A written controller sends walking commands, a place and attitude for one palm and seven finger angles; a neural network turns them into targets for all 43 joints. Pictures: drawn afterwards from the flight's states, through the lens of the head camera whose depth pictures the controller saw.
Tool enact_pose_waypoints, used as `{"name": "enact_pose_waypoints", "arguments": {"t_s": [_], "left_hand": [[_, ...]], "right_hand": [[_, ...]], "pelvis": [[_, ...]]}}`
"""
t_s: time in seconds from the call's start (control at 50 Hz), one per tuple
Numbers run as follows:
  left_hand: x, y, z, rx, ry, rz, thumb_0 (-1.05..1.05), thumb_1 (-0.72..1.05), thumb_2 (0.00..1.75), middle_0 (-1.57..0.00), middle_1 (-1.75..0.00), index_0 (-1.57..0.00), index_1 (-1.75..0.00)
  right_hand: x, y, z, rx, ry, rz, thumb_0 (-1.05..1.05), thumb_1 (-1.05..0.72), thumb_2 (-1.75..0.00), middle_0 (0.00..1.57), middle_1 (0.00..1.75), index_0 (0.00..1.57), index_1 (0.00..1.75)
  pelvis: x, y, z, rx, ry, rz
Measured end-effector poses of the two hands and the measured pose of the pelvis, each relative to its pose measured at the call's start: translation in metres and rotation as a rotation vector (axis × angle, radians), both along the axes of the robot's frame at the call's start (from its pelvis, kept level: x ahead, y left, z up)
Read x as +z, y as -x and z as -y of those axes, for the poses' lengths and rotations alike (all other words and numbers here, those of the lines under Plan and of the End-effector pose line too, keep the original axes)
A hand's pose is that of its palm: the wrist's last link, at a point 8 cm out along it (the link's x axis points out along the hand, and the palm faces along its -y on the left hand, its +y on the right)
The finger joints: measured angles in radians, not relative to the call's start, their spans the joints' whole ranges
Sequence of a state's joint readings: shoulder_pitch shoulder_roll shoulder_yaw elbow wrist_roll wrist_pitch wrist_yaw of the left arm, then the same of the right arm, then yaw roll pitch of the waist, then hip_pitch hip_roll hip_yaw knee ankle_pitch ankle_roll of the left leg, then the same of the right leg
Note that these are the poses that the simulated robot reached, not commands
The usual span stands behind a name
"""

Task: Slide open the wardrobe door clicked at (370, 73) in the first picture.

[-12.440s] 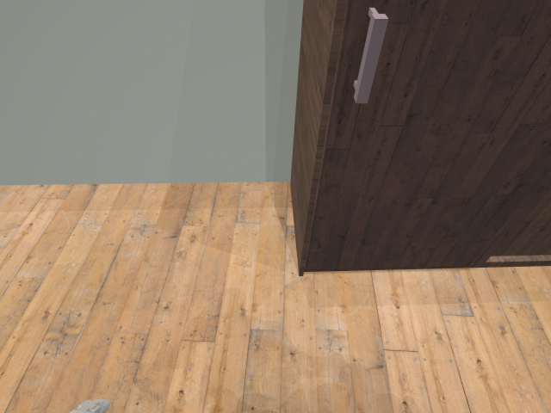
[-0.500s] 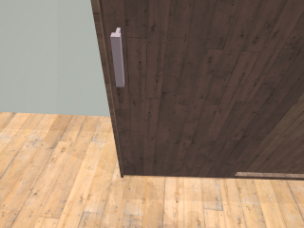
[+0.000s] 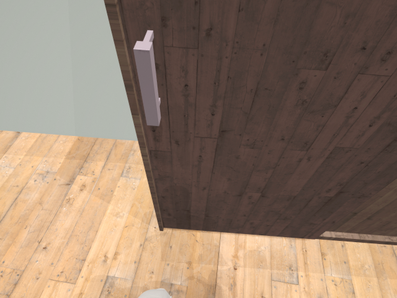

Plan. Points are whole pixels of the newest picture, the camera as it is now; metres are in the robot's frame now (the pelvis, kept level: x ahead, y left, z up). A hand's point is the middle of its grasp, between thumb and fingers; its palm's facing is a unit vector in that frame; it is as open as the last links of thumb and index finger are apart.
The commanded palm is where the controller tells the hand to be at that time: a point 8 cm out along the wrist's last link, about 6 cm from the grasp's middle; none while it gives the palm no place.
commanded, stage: come to a stop and stand still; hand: left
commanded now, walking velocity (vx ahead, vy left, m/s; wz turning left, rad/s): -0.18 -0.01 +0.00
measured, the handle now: (151, 81) +0.46 +0.15 +0.18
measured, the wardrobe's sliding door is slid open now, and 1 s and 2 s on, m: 0.00 0.00 0.00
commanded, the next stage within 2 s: look again from close up in 1.50 s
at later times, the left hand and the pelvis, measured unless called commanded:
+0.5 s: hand out of the picture +0.05 +0.15 -0.16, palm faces +0.04 -0.98 -0.21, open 7.3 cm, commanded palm none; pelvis +0.00 -0.03 +0.01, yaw -1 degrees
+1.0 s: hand out of the picture +0.01 +0.21 -0.16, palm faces +0.00 -0.97 -0.25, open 7.3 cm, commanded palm none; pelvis -0.04 +0.01 +0.00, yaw -1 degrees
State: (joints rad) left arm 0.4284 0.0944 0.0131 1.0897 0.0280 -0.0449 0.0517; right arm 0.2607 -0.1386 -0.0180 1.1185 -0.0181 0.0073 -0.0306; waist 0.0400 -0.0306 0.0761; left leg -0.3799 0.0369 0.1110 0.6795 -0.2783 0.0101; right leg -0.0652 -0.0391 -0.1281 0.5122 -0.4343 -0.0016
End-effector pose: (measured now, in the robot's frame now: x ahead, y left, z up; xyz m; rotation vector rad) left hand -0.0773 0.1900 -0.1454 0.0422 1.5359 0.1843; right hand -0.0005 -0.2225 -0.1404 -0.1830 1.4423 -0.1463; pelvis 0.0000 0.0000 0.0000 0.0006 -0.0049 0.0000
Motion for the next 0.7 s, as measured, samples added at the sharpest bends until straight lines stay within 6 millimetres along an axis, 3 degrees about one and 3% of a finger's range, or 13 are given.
{"name": "enact_pose_waypoints", "arguments": {"t_s": [0.06,0.12,0.28,0.4,0.5,0.7], "left_hand": [[-0.011,-0.006,0.0,-0.021,0.029,-0.059,0.0,0.91,0.9,-0.2,-0.3,-0.2,-0.3],[-0.011,-0.027,-0.006,-0.044,0.023,-0.052,0.0,0.91,0.9,-0.2,-0.3,-0.2,-0.3],[0.004,-0.096,-0.022,-0.099,-0.094,0.171,0.0,0.91,0.9,-0.2,-0.3,-0.2,-0.3],[0.017,-0.116,-0.013,-0.12,-0.111,0.261,0.0,0.91,0.9,-0.2,-0.3,-0.2,-0.3],[0.014,-0.122,-0.01,-0.106,-0.091,0.28,0.0,0.92,0.9,-0.2,-0.3,-0.2,-0.3],[0.012,-0.097,-0.019,-0.124,-0.075,0.23,0.0,0.93,0.9,-0.2,-0.3,-0.2,-0.3]], "right_hand": [[0.0,-0.034,0.005,-0.015,0.038,0.094,0.04,-0.95,-0.9,0.2,0.3,0.2,0.3],[0.006,-0.057,0.005,-0.016,0.046,0.157,0.03,-0.94,-0.9,0.2,0.3,0.2,0.3],[0.0,-0.077,0.01,-0.014,-0.027,0.225,0.01,-0.92,-0.9,0.2,0.3,0.2,0.3],[0.004,-0.067,0.027,-0.027,-0.045,0.215,0.0,-0.93,-0.9,0.2,0.3,0.2,0.3],[0.006,-0.046,0.036,-0.019,-0.011,0.167,0.0,-0.93,-0.9,0.2,0.3,0.2,0.3],[0.01,0.0,0.023,-0.021,-0.011,0.089,0.01,-0.91,-0.9,0.2,0.3,0.2,0.3]], "pelvis": [[-0.007,-0.013,-0.005,-0.021,-0.005,0.012],[-0.004,-0.015,-0.004,-0.038,-0.021,0.009],[0.0,0.001,0.015,-0.038,-0.023,0.002],[0.006,0.0,0.029,-0.023,-0.014,-0.003],[0.006,-0.004,0.029,-0.011,0.001,-0.005],[0.01,0.01,0.021,-0.013,-0.004,0.024]]}}
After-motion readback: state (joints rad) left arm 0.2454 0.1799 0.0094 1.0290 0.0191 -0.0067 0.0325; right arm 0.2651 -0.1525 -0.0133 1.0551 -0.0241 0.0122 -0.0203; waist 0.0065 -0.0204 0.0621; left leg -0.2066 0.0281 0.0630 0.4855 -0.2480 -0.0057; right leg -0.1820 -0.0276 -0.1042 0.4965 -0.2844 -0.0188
